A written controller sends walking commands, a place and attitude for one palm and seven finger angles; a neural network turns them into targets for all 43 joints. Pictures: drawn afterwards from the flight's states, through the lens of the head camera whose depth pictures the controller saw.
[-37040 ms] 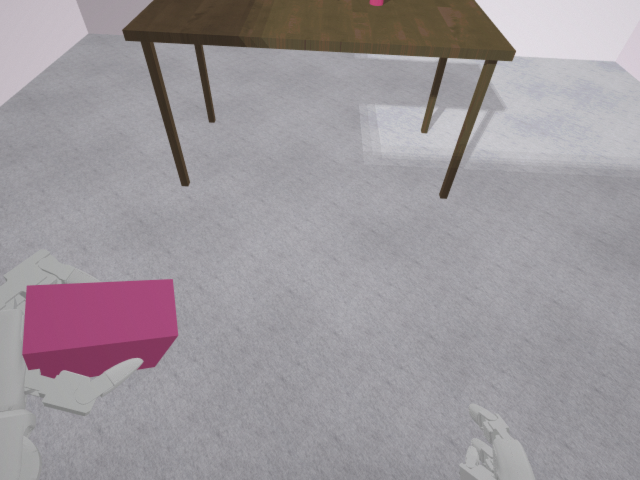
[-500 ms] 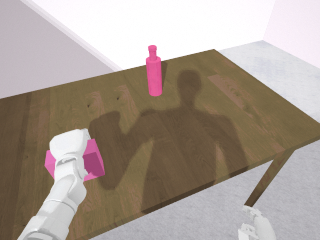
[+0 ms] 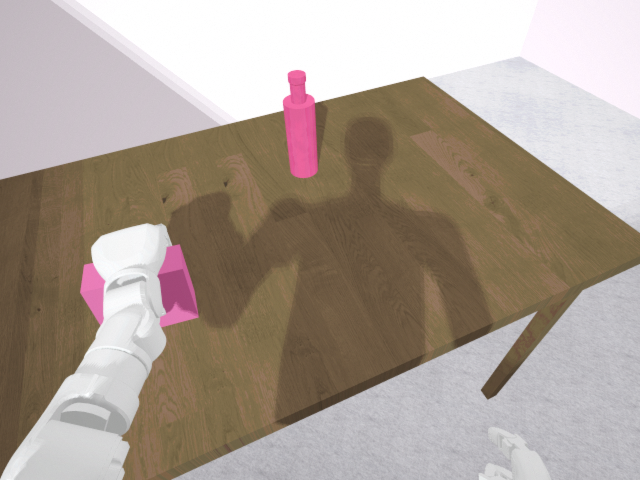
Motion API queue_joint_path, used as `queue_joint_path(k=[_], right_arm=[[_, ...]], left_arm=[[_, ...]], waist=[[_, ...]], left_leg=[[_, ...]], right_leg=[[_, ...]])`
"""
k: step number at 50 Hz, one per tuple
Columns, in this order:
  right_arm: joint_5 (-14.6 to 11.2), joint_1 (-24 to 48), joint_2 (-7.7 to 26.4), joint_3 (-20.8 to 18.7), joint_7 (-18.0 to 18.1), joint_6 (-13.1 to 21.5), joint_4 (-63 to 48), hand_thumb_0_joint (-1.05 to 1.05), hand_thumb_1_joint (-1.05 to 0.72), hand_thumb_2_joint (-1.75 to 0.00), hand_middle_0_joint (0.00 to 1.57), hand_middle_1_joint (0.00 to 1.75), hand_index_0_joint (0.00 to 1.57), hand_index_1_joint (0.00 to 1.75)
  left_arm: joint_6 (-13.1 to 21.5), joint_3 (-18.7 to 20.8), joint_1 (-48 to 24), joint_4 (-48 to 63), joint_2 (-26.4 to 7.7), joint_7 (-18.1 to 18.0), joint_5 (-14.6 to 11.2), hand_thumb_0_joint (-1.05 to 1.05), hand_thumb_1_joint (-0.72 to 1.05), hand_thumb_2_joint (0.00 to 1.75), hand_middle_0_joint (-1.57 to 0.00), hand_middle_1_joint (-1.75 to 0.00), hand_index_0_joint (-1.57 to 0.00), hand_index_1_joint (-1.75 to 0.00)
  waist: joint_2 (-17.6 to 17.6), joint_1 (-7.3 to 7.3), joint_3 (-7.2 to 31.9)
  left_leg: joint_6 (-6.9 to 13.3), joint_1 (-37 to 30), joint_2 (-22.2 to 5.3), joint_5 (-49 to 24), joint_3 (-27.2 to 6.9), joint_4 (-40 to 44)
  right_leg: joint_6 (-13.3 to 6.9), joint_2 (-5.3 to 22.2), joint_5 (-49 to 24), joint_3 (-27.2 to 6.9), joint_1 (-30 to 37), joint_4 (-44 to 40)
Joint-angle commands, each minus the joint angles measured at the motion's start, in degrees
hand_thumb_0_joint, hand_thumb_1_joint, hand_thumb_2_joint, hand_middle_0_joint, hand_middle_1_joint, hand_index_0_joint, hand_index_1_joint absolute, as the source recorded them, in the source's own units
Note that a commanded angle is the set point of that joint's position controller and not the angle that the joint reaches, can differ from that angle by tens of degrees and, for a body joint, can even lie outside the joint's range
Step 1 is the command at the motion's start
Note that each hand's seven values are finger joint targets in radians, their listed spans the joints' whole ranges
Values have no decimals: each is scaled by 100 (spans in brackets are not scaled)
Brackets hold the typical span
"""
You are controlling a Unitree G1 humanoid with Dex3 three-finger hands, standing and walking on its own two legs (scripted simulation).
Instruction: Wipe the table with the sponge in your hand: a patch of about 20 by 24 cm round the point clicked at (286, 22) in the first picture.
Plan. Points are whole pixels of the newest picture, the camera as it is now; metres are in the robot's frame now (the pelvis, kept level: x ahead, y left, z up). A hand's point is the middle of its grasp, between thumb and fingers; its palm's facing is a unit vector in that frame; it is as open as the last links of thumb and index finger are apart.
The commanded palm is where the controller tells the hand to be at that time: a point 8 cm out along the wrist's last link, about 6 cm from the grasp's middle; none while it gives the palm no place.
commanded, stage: wipe forward along the middle lane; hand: left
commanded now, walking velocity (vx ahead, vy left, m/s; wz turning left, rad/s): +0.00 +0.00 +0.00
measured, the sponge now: (148, 300) +0.35 +0.29 +0.00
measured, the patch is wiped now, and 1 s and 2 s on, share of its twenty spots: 0.90 0.90 0.90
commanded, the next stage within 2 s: slide back across to the first lane in 0.16 s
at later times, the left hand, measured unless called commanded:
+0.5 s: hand (135, 261) +0.39 +0.31 +0.05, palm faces -0.04 -0.04 -1.00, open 9.7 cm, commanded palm +0.35 +0.32 +0.10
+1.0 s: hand (79, 278) +0.35 +0.38 +0.05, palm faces -0.10 -0.04 -0.99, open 9.7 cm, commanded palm +0.33 +0.37 +0.11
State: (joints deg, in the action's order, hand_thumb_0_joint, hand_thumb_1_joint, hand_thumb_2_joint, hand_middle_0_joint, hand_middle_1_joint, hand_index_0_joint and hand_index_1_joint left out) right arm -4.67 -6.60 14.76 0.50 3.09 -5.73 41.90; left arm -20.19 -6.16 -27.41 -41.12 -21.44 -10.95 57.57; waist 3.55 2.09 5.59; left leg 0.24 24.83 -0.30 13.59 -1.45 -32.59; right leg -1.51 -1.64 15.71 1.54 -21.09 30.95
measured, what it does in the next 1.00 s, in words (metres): stands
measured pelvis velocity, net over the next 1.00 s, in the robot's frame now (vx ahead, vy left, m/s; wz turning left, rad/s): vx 0.03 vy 0.02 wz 0.00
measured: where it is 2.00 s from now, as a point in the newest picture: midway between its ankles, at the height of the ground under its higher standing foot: outside the picture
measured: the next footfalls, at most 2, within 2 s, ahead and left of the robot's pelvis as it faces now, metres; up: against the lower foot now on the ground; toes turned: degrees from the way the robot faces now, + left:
none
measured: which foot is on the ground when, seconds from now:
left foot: down 0.00-1.00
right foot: down 0.00-1.00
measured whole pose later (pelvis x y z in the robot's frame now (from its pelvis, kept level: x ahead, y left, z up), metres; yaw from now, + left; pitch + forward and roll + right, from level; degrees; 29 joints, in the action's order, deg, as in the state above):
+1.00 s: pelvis +0.03 +0.02 +0.00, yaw +0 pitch +6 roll -2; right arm -4.1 -6.3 15.2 -0.1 2.9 -4.9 39.8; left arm -10.3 2.7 -20.1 -34.7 -30.7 -5.5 57.6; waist 2.7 3.1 3.9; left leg 2.1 22.1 0.9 14.9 -1.2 -31.0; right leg 0.1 -0.5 15.3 1.2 -16.7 26.0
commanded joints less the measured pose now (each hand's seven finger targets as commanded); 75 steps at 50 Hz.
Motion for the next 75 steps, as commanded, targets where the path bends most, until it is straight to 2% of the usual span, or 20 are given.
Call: queue_joint_path(k=[1,6,10,16,18,23,27,30,33,36,40,48,53,55,57,64,67,69,70,75], right_arm=[[23,515,775,-262,12,190,-769,0,-90,-90,20,30,20,30],[23,377,824,-260,1,153,-689,0,-90,-90,20,30,20,30],[26,241,814,-299,-40,138,-654,0,-90,-90,20,30,20,30],[34,181,843,-346,-77,124,-733,0,-90,-90,20,30,20,30],[28,253,839,-355,-99,128,-792,0,-90,-90,20,30,20,30],[16,371,875,-350,-109,142,-854,0,-90,-90,20,30,20,30],[-6,428,881,-303,-82,162,-851,0,-90,-90,20,30,20,30],[-15,452,890,-304,-68,205,-909,0,-90,-90,20,30,20,30],[-12,400,897,-332,-44,233,-909,0,-90,-90,20,30,20,30],[8,355,916,-328,-12,241,-893,0,-90,-90,20,30,20,30],[32,346,895,-337,7,263,-933,0,-90,-90,20,30,20,30],[88,343,946,-369,20,260,-903,0,-90,-90,20,30,20,30],[93,412,923,-415,-50,300,-1006,0,-90,-90,20,30,20,30],[87,458,902,-395,-67,298,-1034,0,-90,-90,20,30,20,30],[76,497,930,-394,-80,292,-1013,0,-90,-90,20,30,20,30],[76,636,868,-372,-60,363,-1087,0,-90,-90,20,30,20,30],[69,690,880,-321,-50,330,-1019,0,-90,-90,20,30,20,30],[63,722,889,-314,-28,328,-1059,0,-90,-90,20,30,20,30],[66,784,841,-299,-30,343,-1077,0,-90,-90,20,30,20,30],[74,871,808,-270,-53,336,-1118,0,-90,-90,20,30,20,30]], left_arm=[[-12,376,-1749,305,-1262,-196,177,0,10,130,-120,-160,-120,-160],[34,477,-2150,-24,-1536,-215,269,0,10,130,-120,-160,-120,-160],[106,335,-2422,-175,-1411,-220,351,0,10,130,-120,-160,-120,-160],[215,765,-1971,-90,-1760,-265,159,0,10,130,-120,-160,-120,-160],[242,843,-1991,250,-1848,-270,147,0,10,130,-120,-160,-120,-160],[178,1191,-1904,700,-2401,-291,266,0,10,130,-120,-160,-120,-160],[68,1071,-1722,600,-2340,-148,204,0,10,130,-120,-160,-120,-160],[141,1105,-1515,857,-2415,14,118,0,10,130,-120,-160,-120,-160],[324,1030,-1557,1045,-2334,206,105,0,10,130,-120,-160,-120,-160],[504,1060,-1408,1083,-2403,337,145,0,10,130,-120,-160,-120,-160],[740,1008,-1356,1438,-2322,420,146,0,10,130,-120,-160,-120,-160],[949,1587,-1093,1761,-2844,340,154,0,10,130,-120,-160,-120,-160],[896,1496,-179,1974,-2442,303,-3,0,10,130,-120,-160,-120,-160],[827,1192,-28,2057,-2081,325,-45,0,10,130,-120,-160,-120,-160],[730,1231,153,1975,-2090,322,-82,0,10,130,-120,-160,-120,-160],[580,967,278,2489,-1818,271,-34,0,10,130,-120,-160,-120,-160],[461,954,418,2162,-1753,273,-54,0,10,130,-120,-160,-120,-160],[448,1035,394,2270,-1869,264,-68,0,10,130,-120,-160,-120,-160],[424,859,468,2269,-1643,262,-57,0,10,130,-120,-160,-120,-160],[330,642,700,2266,-1378,274,20,0,10,130,-120,-160,-120,-160]], waist=[[-479,-97,1297],[-520,-190,1267],[-228,-234,1341],[-392,-49,1860],[-242,-8,1959],[-115,52,1705],[-188,17,1309],[33,76,1505],[-59,-60,1464],[-105,-64,1375],[191,-64,1363],[240,78,1674],[110,177,1733],[52,126,1600],[-122,113,1310],[200,163,1240],[-191,136,948],[-81,174,1049],[-46,175,977],[-25,188,822]], left_leg=[[229,-733,145,-602,-14,285],[243,-611,140,-622,-13,259],[235,-736,108,-741,-42,235],[253,-741,125,-1132,-4,176],[251,-829,120,-1281,-24,218],[285,-910,130,-1278,-61,328],[292,-917,131,-1052,-57,431],[298,-1138,135,-1206,-75,449],[314,-1274,110,-1445,-105,403],[327,-1332,109,-1451,-136,391],[311,-1542,91,-1695,-186,380],[244,-1661,69,-2241,-217,359],[232,-1705,34,-2485,-229,320],[230,-1678,21,-2409,-252,312],[240,-1505,21,-2017,-274,372],[244,-1601,28,-1579,-369,506],[236,-1374,37,-1199,-359,567],[244,-1358,81,-1107,-348,592],[237,-1367,78,-1084,-324,594],[226,-1318,85,-932,-348,602]], right_leg=[[-175,25,-1003,-178,267,-536],[-156,40,-1075,-192,233,-519],[-201,15,-1035,-108,53,-467],[-181,25,-1665,-157,588,-409],[-195,30,-1771,-133,713,-387],[-213,18,-1561,-142,756,-494],[-194,13,-1253,-125,620,-638],[-224,15,-1347,-115,762,-651],[-230,19,-1656,-87,753,-658],[-240,14,-1647,-88,652,-686],[-278,5,-1709,-55,541,-678],[-315,6,-2092,-49,753,-580],[-289,4,-2261,-52,832,-562],[-260,-4,-2133,-21,699,-574],[-252,-16,-1832,-13,600,-637],[-296,-47,-1183,21,528,-660],[-292,-50,-1016,-14,457,-720],[-296,-55,-932,-27,571,-713],[-292,-34,-926,-28,533,-714],[-307,-59,-770,-35,437,-702]])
